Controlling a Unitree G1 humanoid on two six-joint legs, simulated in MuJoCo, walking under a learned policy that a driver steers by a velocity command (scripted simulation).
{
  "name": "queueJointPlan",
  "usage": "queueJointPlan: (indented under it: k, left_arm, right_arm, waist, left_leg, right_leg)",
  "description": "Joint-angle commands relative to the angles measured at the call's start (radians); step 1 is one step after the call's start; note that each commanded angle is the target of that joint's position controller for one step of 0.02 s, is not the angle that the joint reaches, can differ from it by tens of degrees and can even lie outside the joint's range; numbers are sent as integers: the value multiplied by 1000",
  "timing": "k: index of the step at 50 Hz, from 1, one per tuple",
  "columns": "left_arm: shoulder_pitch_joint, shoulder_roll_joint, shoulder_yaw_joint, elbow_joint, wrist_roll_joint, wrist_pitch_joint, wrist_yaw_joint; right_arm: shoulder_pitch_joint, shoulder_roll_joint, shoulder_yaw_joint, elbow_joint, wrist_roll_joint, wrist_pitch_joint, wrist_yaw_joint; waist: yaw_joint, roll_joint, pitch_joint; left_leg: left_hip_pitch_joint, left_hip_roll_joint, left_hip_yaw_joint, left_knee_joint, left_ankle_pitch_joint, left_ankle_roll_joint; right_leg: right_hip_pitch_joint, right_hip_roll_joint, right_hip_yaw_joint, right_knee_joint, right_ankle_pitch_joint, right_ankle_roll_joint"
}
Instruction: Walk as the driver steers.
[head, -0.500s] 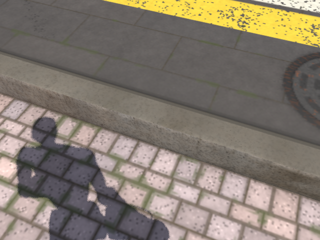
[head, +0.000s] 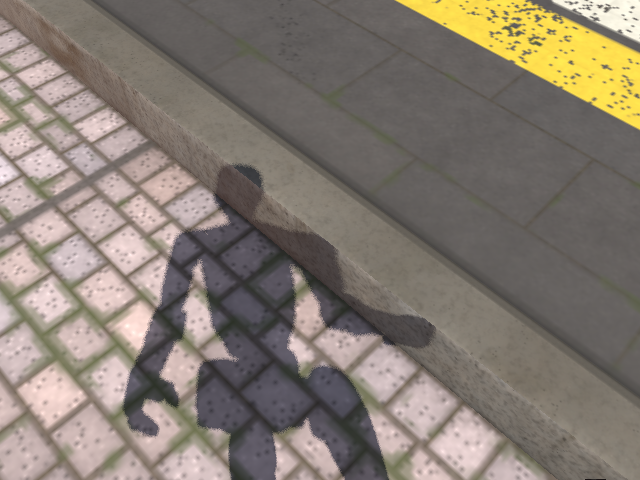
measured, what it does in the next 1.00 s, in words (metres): walks ahead: right foot, then left foot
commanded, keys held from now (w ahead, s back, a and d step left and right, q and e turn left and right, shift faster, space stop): w+q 0.12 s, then q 0.02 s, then e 0.44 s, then w+e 0.42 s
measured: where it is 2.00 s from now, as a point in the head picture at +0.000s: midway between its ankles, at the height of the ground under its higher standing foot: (464, 270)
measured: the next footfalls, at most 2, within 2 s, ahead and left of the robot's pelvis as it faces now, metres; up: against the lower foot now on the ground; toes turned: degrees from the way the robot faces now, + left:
right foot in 0.42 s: +0.40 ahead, -0.08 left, +0.00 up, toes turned +4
left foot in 0.80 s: +0.37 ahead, +0.14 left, +0.00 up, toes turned -11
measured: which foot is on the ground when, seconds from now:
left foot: down 0.00-0.44, up 0.46-0.78, down 0.80-1.00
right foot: up 0.00-0.40, down 0.42-0.80, up 0.82-1.00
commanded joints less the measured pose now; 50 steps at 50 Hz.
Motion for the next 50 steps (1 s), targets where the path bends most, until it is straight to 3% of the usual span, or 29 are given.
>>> queueJointPlan:
  k: [1,2,3,5,8,10,12,14,17,20,21,22,23,24,25,26,27,29,32,36,39,40,41,42,43,44,45,47,50]
  left_arm:
    - [-122,124,7,-160,-40,-90,-18]
    - [-110,116,7,-139,-19,-91,-9]
    - [-93,130,18,-127,4,-81,-2]
    - [-74,125,24,-130,13,-52,-4]
    - [-120,94,18,-149,28,-30,0]
    - [-154,62,4,-153,30,-31,-7]
    - [-202,36,-11,-155,21,-38,-22]
    - [-236,46,-14,-160,10,-44,-35]
    - [-243,72,-13,-164,10,-43,-46]
    - [-158,135,8,-155,18,-50,-57]
    - [-85,169,22,-138,23,-53,-57]
    - [-19,231,37,-142,31,-52,-53]
    - [3,268,42,-153,43,-40,-48]
    - [15,190,23,-153,25,-27,-45]
    - [-49,169,19,-181,8,-16,-41]
    - [-93,143,14,-200,-2,0,-34]
    - [-124,135,10,-211,-6,15,-27]
    - [-152,144,14,-223,7,38,-16]
    - [-144,175,30,-244,4,52,6]
    - [-139,187,39,-263,-13,60,20]
    - [-151,151,31,-280,-14,69,21]
    - [-170,107,18,-296,-12,65,18]
    - [-174,24,0,-322,-19,52,12]
    - [-190,87,12,-358,-12,32,3]
    - [-160,133,26,-340,-10,26,-7]
    - [-122,143,32,-311,-7,29,-12]
    - [-105,133,33,-295,-1,31,-14]
    - [-134,92,22,-306,1,30,-23]
    - [-204,56,7,-344,-8,28,-31]
  right_arm:
    - [294,-191,-51,-2,-11,-27,-8]
    - [214,-155,-39,-17,-7,-32,-8]
    - [148,-119,-27,-33,-9,-33,-12]
    - [118,-111,-21,-49,-17,-35,-21]
    - [149,-147,-27,-40,-16,-38,-42]
    - [164,-131,-21,-28,-20,-28,-55]
    - [192,-114,-13,-12,-21,-19,-63]
    - [217,-118,-8,7,-28,-18,-67]
    - [195,-113,-2,29,-41,-19,-64]
    - [144,-136,-8,35,-30,-6,-74]
    - [134,-139,-9,25,-28,-1,-82]
    - [157,-131,-4,0,-46,-4,-87]
    - [260,-75,13,-10,-50,-8,-83]
    - [251,-108,14,-5,-44,-9,-71]
    - [204,-133,7,-17,-21,-2,-65]
    - [152,-132,6,-24,-20,11,-69]
    - [116,-128,3,-36,-27,26,-75]
    - [106,-95,7,-54,-29,48,-85]
    - [121,-73,13,-53,-25,38,-87]
    - [114,-89,6,-62,-23,16,-75]
    - [186,-84,-2,-40,-18,-10,-68]
    - [261,-128,-16,-27,-24,-17,-75]
    - [292,-206,-34,-25,-46,-16,-80]
    - [238,-239,-45,-42,-70,-25,-70]
    - [174,-186,-34,-66,-56,-34,-78]
    - [141,-141,-21,-73,-36,-40,-83]
    - [136,-127,-17,-77,-27,-42,-84]
    - [176,-121,-11,-64,-36,-52,-85]
    - [234,-121,-11,-49,-41,-54,-81]
  waist:
    - [-134,95,-262]
    - [-81,1,-192]
    - [-41,6,-157]
    - [-5,31,-134]
    - [-2,26,-94]
    - [-19,44,-95]
    - [-56,65,-106]
    - [-83,74,-110]
    - [-79,74,-100]
    - [-20,81,-118]
    - [16,53,-161]
    - [14,-54,-256]
    - [-28,-261,-359]
    - [-1,-220,-429]
    - [-2,-148,-345]
    - [-4,-53,-272]
    - [-16,-7,-197]
    - [-47,-70,-141]
    - [-44,-150,-193]
    - [-44,-172,-206]
    - [-95,-154,-165]
    - [-126,-82,-161]
    - [-112,166,-161]
    - [-81,235,-87]
    - [-47,183,-50]
    - [-31,154,-38]
    - [-33,128,-46]
    - [-58,95,-28]
    - [-96,94,-24]
  left_leg:
    - [784,320,-689,-397,-66,239]
    - [621,276,-567,-392,41,202]
    - [490,240,-474,-402,134,181]
    - [368,203,-419,-444,213,177]
    - [314,172,-306,-442,489,169]
    - [307,127,-201,-414,636,122]
    - [302,101,-142,-404,632,73]
    - [331,124,-145,-406,586,57]
    - [427,175,-156,-360,582,57]
    - [516,182,-150,-195,746,37]
    - [510,135,-121,-66,754,0]
    - [384,52,-86,173,507,-55]
    - [48,-98,-74,543,-204,-148]
    - [-45,-105,-180,668,-453,-158]
    - [-114,-53,-208,718,-396,-158]
    - [-129,-21,-189,683,-343,-158]
    - [-118,5,-178,599,-305,-158]
    - [-11,11,-147,373,-268,-156]
    - [104,-16,-112,178,-221,-164]
    - [211,-32,-95,2,-126,-153]
    - [381,-24,-69,-220,-57,-103]
    - [504,102,-174,-311,-131,-56]
    - [564,327,-482,-425,-379,35]
    - [467,442,-703,-502,-512,117]
    - [447,415,-643,-499,-495,108]
    - [458,361,-530,-494,-401,66]
    - [471,321,-439,-489,-302,35]
    - [440,283,-292,-502,-114,25]
    - [448,261,-156,-508,45,36]
  right_leg:
    - [-722,53,189,418,41,-62]
    - [-651,4,195,330,121,-66]
    - [-565,-26,199,242,163,-58]
    - [-475,-37,197,163,204,-39]
    - [-486,-3,160,15,309,4]
    - [-453,16,133,-145,437,9]
    - [-378,41,108,-291,600,-7]
    - [-342,58,103,-358,702,-24]
    - [-357,62,124,-408,620,-61]
    - [-309,110,101,-470,491,-108]
    - [-200,117,104,-529,629,-132]
    - [6,3,265,-485,1003,-200]
    - [295,-227,599,-487,1231,-415]
    - [332,-248,719,-558,1097,-452]
    - [256,-209,652,-578,861,-411]
    - [151,-162,584,-610,673,-362]
    - [24,-138,548,-649,543,-332]
    - [-133,-55,497,-702,360,-278]
    - [-184,-17,492,-744,129,-270]
    - [-230,-6,524,-746,-22,-239]
    - [-342,55,502,-682,-116,-178]
    - [-471,106,445,-541,-127,-121]
    - [-640,231,245,-231,-79,-80]
    - [-744,159,266,-58,-11,-81]
    - [-752,122,290,32,70,-77]
    - [-755,113,272,75,136,-60]
    - [-748,101,249,117,186,-43]
    - [-731,79,217,179,285,-18]
    - [-710,60,178,109,360,14]
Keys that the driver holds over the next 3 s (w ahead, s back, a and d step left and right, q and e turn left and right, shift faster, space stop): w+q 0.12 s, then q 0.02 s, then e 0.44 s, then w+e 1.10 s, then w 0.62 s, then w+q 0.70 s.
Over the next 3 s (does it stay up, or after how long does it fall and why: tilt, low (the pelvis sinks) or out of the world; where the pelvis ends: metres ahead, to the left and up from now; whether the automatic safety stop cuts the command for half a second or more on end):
stays up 1.23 -0.61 0.19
